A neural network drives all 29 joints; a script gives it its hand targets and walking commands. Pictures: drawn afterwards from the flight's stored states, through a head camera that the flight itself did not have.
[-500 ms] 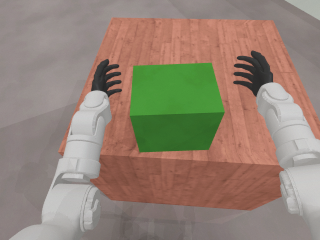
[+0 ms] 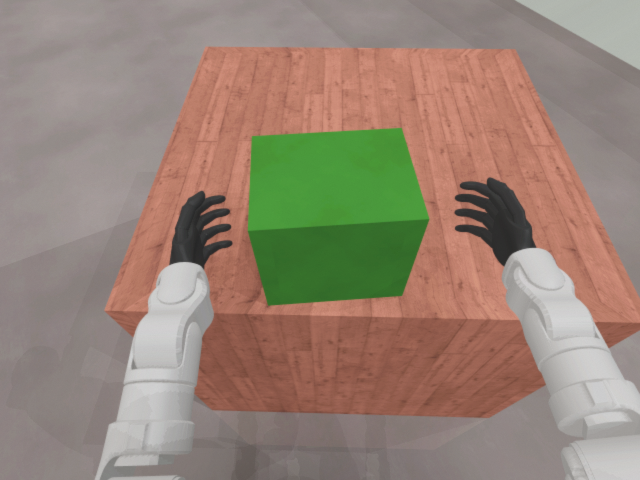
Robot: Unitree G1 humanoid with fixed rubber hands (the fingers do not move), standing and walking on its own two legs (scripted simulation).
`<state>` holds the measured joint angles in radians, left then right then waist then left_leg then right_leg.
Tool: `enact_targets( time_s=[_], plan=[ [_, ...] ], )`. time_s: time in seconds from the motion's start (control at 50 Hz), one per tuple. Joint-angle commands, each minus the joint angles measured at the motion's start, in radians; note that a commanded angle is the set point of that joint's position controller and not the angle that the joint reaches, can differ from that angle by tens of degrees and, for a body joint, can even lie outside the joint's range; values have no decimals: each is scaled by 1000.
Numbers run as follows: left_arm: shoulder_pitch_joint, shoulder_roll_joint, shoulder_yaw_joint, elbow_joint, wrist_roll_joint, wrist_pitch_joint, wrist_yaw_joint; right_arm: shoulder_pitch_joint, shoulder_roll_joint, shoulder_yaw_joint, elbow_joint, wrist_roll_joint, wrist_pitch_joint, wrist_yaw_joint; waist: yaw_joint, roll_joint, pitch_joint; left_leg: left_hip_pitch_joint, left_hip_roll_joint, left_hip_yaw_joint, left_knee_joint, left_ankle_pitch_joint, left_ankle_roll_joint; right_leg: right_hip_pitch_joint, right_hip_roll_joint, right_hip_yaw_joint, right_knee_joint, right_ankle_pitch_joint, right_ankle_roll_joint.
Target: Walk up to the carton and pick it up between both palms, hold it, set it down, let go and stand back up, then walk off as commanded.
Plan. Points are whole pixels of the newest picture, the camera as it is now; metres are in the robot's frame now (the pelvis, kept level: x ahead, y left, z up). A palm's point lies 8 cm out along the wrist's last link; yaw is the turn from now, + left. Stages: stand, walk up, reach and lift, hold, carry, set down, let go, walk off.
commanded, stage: set down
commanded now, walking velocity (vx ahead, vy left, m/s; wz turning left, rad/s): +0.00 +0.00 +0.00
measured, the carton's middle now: (331, 221) +0.45 +0.05 +0.02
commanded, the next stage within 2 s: none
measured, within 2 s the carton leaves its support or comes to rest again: neither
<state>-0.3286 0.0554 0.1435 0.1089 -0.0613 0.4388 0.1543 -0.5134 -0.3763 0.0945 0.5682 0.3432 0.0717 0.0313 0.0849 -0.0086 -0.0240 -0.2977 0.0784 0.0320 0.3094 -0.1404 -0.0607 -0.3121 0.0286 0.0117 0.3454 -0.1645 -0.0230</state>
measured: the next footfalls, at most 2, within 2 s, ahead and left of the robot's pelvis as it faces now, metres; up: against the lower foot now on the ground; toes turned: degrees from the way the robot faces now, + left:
none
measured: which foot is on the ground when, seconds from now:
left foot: down 0.00-1.00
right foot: down 0.00-1.00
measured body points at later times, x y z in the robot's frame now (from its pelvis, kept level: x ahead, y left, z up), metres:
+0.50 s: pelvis +0.00 -0.01 +0.00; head +0.04 +0.00 +0.45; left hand +0.30 +0.19 +0.04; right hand +0.34 -0.19 +0.03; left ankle +0.00 +0.16 -0.75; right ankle +0.00 -0.10 -0.75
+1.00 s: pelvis +0.00 +0.00 +0.00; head +0.03 +0.01 +0.45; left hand +0.25 +0.20 -0.01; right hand +0.27 -0.20 -0.01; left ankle +0.00 +0.16 -0.75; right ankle +0.00 -0.10 -0.75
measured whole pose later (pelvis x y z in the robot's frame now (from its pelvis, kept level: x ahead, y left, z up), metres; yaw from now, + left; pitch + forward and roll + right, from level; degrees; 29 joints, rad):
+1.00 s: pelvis +0.00 +0.00 +0.00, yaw -1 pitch +0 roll +0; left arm 0.10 0.02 0.05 0.21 0.01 0.06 0.16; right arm 0.01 -0.28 0.09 0.48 0.22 -0.21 0.07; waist 0.04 -0.01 0.05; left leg -0.13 0.08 0.06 0.31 -0.17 -0.06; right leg -0.16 0.03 0.04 0.36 -0.19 -0.02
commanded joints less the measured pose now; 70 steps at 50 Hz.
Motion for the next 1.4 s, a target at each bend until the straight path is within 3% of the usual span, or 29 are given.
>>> enact_targets(
  time_s=[0.0, 0.08, 0.1, 0.14, 0.16, 0.18, 0.2, 0.22, 0.24, 0.28, 0.3, 0.32, 0.34, 0.36, 0.44, 0.48, 0.54, 0.58, 0.6, 0.62, 0.66, 0.68, 0.74, 0.76, 0.98, 1.12, 1.16, 1.34, 1.38],
  plan=[
    [-273, 65, -19, -180, 5, -67, 3, -329, -168, -95, -201, -25, -59, 2, -12, -34, -475, 241, -93, 36, 21, 283, 45, 171, 43, -29, -2, 311, 33],
    [-267, 70, -25, -182, 3, -95, 4, -303, -153, -98, -223, -36, -82, 5, -18, -37, -443, 236, -98, 38, 11, 255, 53, 165, 39, -27, -14, 272, 34],
    [-228, 65, -17, -190, 7, -106, 6, -266, -140, -92, -250, -35, -91, 5, -2, -43, -449, 241, -99, 39, 8, 254, 58, 178, 36, -20, -10, 277, 34],
    [-203, 53, -28, -179, 12, -112, 5, -235, -137, -89, -256, -38, -103, 5, -15, -40, -443, 242, -102, 37, 11, 261, 57, 197, 35, -16, -8, 301, 36],
    [-147, 37, -28, -163, 21, -122, 3, -171, -125, -78, -237, -41, -108, 7, -16, -55, -396, 243, -100, 38, 2, 256, 60, 200, 34, -17, -13, 289, 38],
    [-232, 60, -33, -174, 5, -130, -1, -253, -133, -89, -275, -47, -109, 5, -17, -61, -410, 215, -103, 47, -2, 220, 65, 189, 31, -14, -10, 258, 41],
    [-161, 47, -27, -139, 13, -140, 1, -181, -119, -72, -251, -51, -111, 6, -12, -79, -384, 207, -104, 46, -8, 200, 75, 204, 26, -10, -14, 254, 43],
    [-179, 62, -17, -195, 11, -153, 4, -193, -116, -76, -296, -40, -117, 8, -2, -59, -424, 206, -107, 48, -9, 212, 75, 213, 24, -5, -8, 259, 46],
    [-167, 54, -22, -152, 12, -161, 4, -173, -115, -81, -271, -48, -120, 9, -14, -79, -394, 197, -106, 47, -12, 195, 81, 205, 24, -6, -13, 246, 43],
    [-102, 40, -25, -162, 19, -185, 5, -108, -97, -68, -290, -45, -137, 13, -5, -70, -402, 222, -103, 43, -11, 222, 79, 219, 23, -1, -10, 274, 41],
    [-149, 44, -44, -169, 13, -189, 4, -156, -106, -77, -293, -42, -137, 14, -12, -50, -408, 221, -101, 42, -7, 226, 72, 207, 24, -4, -7, 265, 36],
    [-43, 12, -50, -152, 22, -202, 3, -50, -94, -67, -275, -49, -150, 18, -14, -60, -371, 235, -100, 40, -10, 234, 69, 221, 24, -3, -12, 283, 38],
    [-114, 37, -40, -172, 18, -210, 1, -119, -96, -77, -314, -50, -159, 14, -10, -55, -401, 225, -105, 45, -4, 230, 69, 210, 24, 2, -7, 285, 38],
    [-30, 23, -49, -153, 24, -220, 1, -23, -86, -64, -283, -49, -165, 18, -20, -66, -362, 233, -104, 40, -8, 237, 73, 229, 22, -2, -12, 297, 38],
    [18, 19, -45, -183, 38, -263, 0, 39, -79, -60, -305, -57, -205, 16, -20, -66, -338, 256, -104, 37, -6, 258, 70, 226, 23, 5, -15, 318, 36],
    [60, 9, -49, -147, 52, -276, -3, 86, -88, -58, -292, -75, -220, 17, -36, -75, -310, 251, -106, 34, -7, 241, 70, 231, 21, 11, -22, 317, 40],
    [72, 22, -46, -173, 56, -315, -1, 114, -54, -58, -316, -83, -246, 17, -26, -62, -308, 258, -103, 39, -3, 235, 68, 210, 20, 18, -25, 273, 34],
    [132, 10, -64, -151, 57, -337, 1, 186, -44, -56, -294, -92, -261, 19, -41, -52, -270, 286, -102, 33, -1, 240, 65, 188, 18, 22, -37, 248, 29],
    [56, 36, -62, -165, 51, -337, 3, 99, -49, -61, -323, -95, -263, 18, -37, -36, -289, 277, -103, 41, 7, 216, 61, 162, 16, 21, -37, 213, 31],
    [167, 7, -69, -129, 59, -348, 2, 218, -30, -55, -291, -102, -269, 20, -37, -47, -251, 295, -98, 38, 3, 222, 64, 162, 18, 20, -47, 209, 26],
    [104, 28, -74, -139, 43, -356, 3, 158, -40, -62, -324, -110, -280, 17, -44, -41, -269, 283, -99, 44, 9, 217, 61, 154, 15, 25, -43, 195, 27],
    [171, 26, -67, -95, 51, -362, -3, 223, -25, -47, -296, -116, -281, 16, -38, -47, -246, 293, -99, 44, 11, 214, 64, 157, 13, 29, -46, 206, 29],
    [167, 20, -82, -160, 46, -389, 14, 219, -39, -59, -335, -100, -308, 27, -30, -21, -269, 320, -88, 37, 22, 278, 50, 144, 24, 14, -37, 222, 16],
    [220, 2, -90, -99, 54, -388, 11, 273, -23, -44, -290, -103, -306, 27, -36, -21, -225, 325, -88, 36, 21, 272, 49, 140, 24, 16, -48, 223, 15],
    [304, 19, -74, -29, 79, -423, 1, 356, -22, -66, -242, -133, -319, 36, -49, -53, -154, 325, -79, 37, 9, 200, 55, 152, 11, 13, -57, 181, 11],
    [334, 50, -87, -2, 61, -441, -10, 396, -19, -79, -198, -153, -313, 40, -57, -37, -128, 320, -77, 38, 11, 165, 55, 147, 4, 6, -55, 128, 8],
    [335, 57, -81, -5, 61, -446, -11, 396, -21, -83, -193, -155, -315, 40, -46, -21, -123, 321, -75, 40, 11, 161, 53, 142, 7, 3, -51, 108, 9],
    [421, 106, -90, 72, 50, -444, -45, 492, -13, -93, -134, -178, -313, 33, -53, -26, -64, 324, -82, 54, 27, 168, 47, 138, 3, -4, -52, 137, 14],
    [422, 110, -90, 47, 46, -453, -44, 496, -29, -102, -165, -183, -326, 36, -50, -34, -88, 333, -80, 50, 36, 184, 49, 135, 5, -10, -45, 152, 15]
  ],
)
